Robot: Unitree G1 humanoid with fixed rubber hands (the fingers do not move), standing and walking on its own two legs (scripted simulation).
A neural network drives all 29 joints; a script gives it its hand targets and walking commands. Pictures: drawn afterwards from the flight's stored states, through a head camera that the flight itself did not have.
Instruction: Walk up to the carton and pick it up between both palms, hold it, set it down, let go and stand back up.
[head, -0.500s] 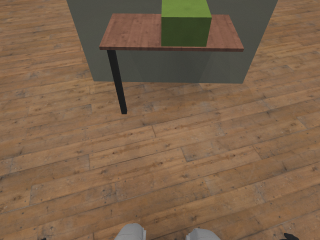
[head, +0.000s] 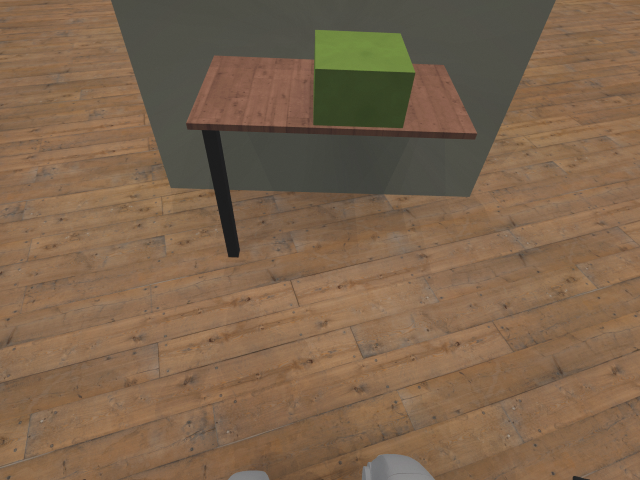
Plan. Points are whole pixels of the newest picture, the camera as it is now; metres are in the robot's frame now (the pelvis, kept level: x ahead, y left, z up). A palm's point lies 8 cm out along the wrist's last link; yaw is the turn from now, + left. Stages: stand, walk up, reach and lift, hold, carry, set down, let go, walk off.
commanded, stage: walk up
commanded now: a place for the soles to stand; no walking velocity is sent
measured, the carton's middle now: (358, 78) +1.14 -0.10 -0.04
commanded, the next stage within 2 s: none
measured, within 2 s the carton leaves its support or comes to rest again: neither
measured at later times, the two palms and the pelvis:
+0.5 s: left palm out of the picture +0.11 +0.33 -0.09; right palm out of the picture +0.14 -0.33 -0.10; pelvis +0.06 -0.01 -0.01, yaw +1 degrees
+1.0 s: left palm (104, 452) +0.17 +0.29 -0.08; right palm (595, 429) +0.21 -0.39 -0.11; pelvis +0.14 -0.06 -0.01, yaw +1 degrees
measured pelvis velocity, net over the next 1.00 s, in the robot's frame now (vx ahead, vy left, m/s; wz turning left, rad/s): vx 0.14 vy -0.06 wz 0.01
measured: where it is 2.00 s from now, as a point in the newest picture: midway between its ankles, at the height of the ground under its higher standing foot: (339, 465)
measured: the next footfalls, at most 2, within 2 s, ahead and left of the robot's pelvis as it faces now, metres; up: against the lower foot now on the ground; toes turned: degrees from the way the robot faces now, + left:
right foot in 0.08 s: +0.11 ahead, -0.14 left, +0.00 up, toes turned -4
left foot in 0.42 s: +0.17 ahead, +0.12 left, +0.00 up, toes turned +2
